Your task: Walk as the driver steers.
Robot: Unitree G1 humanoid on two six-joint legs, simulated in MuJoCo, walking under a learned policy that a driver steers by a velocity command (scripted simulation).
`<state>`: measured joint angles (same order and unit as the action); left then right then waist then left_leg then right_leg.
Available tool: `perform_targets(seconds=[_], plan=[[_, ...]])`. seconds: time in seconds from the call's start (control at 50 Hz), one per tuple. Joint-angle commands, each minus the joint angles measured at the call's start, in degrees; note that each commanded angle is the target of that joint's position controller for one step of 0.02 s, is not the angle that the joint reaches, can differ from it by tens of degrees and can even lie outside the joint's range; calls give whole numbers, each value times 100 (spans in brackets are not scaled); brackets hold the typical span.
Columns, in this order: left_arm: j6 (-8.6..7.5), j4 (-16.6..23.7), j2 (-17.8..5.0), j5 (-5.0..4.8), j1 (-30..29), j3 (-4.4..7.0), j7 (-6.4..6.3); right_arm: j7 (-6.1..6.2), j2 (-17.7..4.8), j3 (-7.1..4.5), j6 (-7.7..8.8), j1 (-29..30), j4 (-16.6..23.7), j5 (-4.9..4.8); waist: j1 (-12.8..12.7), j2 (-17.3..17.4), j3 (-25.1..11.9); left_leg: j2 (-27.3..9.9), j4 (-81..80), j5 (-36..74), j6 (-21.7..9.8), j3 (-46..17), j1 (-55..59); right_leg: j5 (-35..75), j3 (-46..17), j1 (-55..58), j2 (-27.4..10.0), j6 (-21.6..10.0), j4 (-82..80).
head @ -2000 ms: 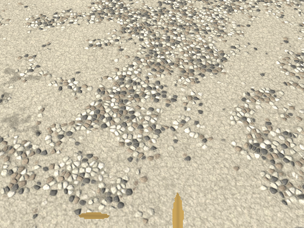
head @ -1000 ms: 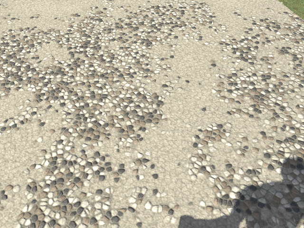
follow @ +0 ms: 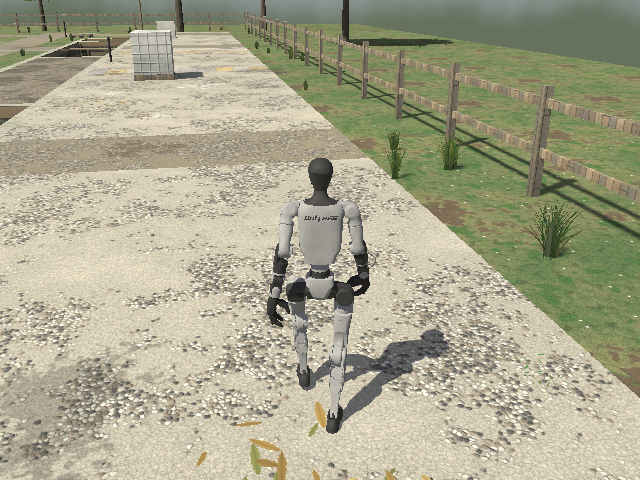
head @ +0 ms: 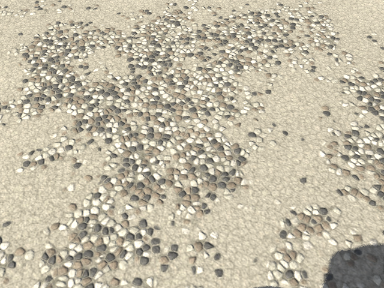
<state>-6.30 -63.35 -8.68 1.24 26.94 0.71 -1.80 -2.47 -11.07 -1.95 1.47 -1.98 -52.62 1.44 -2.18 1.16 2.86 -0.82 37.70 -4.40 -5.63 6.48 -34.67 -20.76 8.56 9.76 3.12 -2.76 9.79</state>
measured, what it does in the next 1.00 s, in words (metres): walks ahead, turning left: left foot, then right foot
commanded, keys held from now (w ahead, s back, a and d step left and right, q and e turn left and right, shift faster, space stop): w+q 0.70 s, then w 0.30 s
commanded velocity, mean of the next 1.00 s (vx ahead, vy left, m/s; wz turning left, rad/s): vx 0.49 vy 0.00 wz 0.48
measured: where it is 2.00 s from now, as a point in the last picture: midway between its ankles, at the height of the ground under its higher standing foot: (124, 143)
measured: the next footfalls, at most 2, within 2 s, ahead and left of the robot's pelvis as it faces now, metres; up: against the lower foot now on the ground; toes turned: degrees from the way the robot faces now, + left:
left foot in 0.08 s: +0.21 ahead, +0.06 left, +0.00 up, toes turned +7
right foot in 0.64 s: +0.58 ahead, -0.01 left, +0.00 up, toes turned +23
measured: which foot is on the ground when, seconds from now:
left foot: up 0.00-0.06, down 0.08-0.64, up 0.66-1.00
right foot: down 0.00-0.06, up 0.08-0.62, down 0.64-1.00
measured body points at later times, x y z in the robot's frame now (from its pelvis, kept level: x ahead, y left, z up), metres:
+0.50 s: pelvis +0.28 +0.03 +0.01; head +0.31 +0.06 +0.46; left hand +0.43 +0.31 -0.09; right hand +0.31 -0.24 -0.11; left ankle +0.17 +0.06 -0.73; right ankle +0.49 -0.09 -0.67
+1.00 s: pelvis +0.56 +0.09 +0.02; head +0.58 +0.10 +0.47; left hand +0.40 +0.31 -0.12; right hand +0.83 -0.02 -0.09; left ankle +0.60 +0.27 -0.68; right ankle +0.54 -0.03 -0.73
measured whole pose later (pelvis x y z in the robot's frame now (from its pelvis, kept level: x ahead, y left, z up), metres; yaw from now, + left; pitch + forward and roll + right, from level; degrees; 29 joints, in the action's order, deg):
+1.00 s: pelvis +0.56 +0.09 +0.02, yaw +30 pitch +2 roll -1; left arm -5.5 -53.5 -13.4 0.8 24.6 2.5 1.0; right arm -3.2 -14.6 -2.2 1.2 -5.3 -44.1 2.3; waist -3.4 2.5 1.3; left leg -3.1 42.9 -6.0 -2.1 -1.1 -34.9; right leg -13.5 6.9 -1.6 1.7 -1.9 13.4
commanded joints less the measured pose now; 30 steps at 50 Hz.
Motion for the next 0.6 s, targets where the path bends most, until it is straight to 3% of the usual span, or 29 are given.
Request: perform_targets(seconds=[0.02, 0.04, 0.06, 0.08, 0.1, 0.12, 0.14, 0.16, 0.18, 0.2, 0.24, 0.3, 0.4, 0.52, 0.56, 0.6], plan=[[-30, 125, -999, -10, 132, 185, -85, 48, -423, -110, 92, -166, 286, 7, 422, -671, 85, 459, -198, -310, -359, 395, 988, 6574, 68, -450, -1611, -362, 1139], [17, 167, -1086, 13, 42, 218, -97, 69, -539, -184, 113, -792, 108, 9, 674, -725, -270, 615, -258, -520, -509, 403, 1551, 6954, 127, -416, -1651, -361, 2034], [60, 225, -1149, 4, -42, 243, -79, 87, -690, -280, 141, -1570, -138, 42, 998, -694, -674, 703, -610, -461, -684, 298, 2494, 6485, 192, -745, -1605, -316, 3190], [66, 378, -1141, -3, -136, 244, -27, 139, -1072, -437, 140, -2260, -274, 120, 1321, -353, -1048, 32, -925, -1129, -977, -728, 3654, 4888, 250, -1820, -1419, -225, 4811], [54, 677, -416, -40, 204, 141, 114, 175, -1612, -562, 94, -2151, -153, 150, 770, 1001, -1505, -1727, -1319, -1234, -1929, -3872, 5175, -651, 69, -4163, -234, 46, 7129], [-5, 894, -905, -42, -425, 244, 164, 157, -1551, -560, 12, -2164, -183, -62, 954, 472, -1676, -1829, -2237, -1962, -2120, -5117, 5220, -665, -1083, -5001, -53, -14, 7716], [-85, 1127, -1013, -68, -972, 260, 189, 196, -1337, -501, 7, -1659, -121, -90, 754, 213, -736, -1741, -2441, -1905, -1836, -4249, 4455, 6, -1187, -5402, -484, -76, 7363], [-140, 1158, -1028, -58, -1090, 266, 181, 198, -1030, -433, 36, -1392, -74, -92, 544, -272, -347, -1545, -2577, -1170, -1586, -3678, 3656, 428, -1145, -5088, -702, -70, 6832], [-97, 1140, -961, -9, -1088, 274, 155, 217, -875, -388, 85, -1204, -38, -83, 313, -487, -139, -1263, -2597, -348, -1384, -3185, 3046, 513, -1153, -4684, -833, 4, 6435], [17, 1165, -878, 82, -979, 261, 156, 249, -751, -337, 132, -1154, -40, -102, 125, -457, -144, -1015, -2602, 248, -1277, -2774, 2631, 472, -1175, -4294, -897, 112, 6157], [225, 1235, -731, 156, -937, 245, 184, 259, -816, -325, 248, -1326, -64, -136, 7, -320, -204, -777, -2584, 896, -1224, -2360, 2348, 366, -1097, -4065, -929, 283, 5689], [367, 1548, -752, 174, -1584, 243, 218, 262, -1038, -367, 278, -1666, -66, -158, 138, -95, -22, -544, -2719, 828, -1075, -2189, 2223, 924, -909, -4443, -954, 497, 4919], [400, 2027, -847, 118, -2737, 233, 278, 262, -1024, -364, 208, -2381, -57, -138, 613, 132, -11, -442, -2546, 1332, -647, -2350, 2993, 1951, -875, -5050, -794, 583, 3758], [317, 2531, -882, 48, -3671, 125, 331, 352, -1088, -367, 162, -2837, 2, -37, 893, 313, 31, -547, -2039, 2220, -696, -2681, 3886, 1826, -842, -5118, -435, 448, 2742], [257, 2590, -987, 17, -3486, 130, 321, 400, -1184, -393, 170, -2674, 86, -22, 705, 397, -5, -608, -1806, 2524, -577, -2795, 3839, 1675, -920, -4487, -336, 314, 2265], [188, 2307, -1262, -11, -2402, 236, 231, 369, -1342, -427, 219, -2270, 222, -29, 181, 397, -465, -404, -953, 3586, -294, -2687, 3363, 1309, -835, -2730, -29, 96, 1882]])
Velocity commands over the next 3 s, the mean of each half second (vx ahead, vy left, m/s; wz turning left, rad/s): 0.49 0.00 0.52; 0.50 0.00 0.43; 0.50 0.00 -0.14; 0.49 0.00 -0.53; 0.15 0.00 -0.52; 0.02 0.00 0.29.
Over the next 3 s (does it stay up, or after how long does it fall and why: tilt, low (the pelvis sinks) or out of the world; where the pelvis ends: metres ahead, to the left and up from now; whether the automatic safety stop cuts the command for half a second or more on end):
stays up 1.14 0.37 0.00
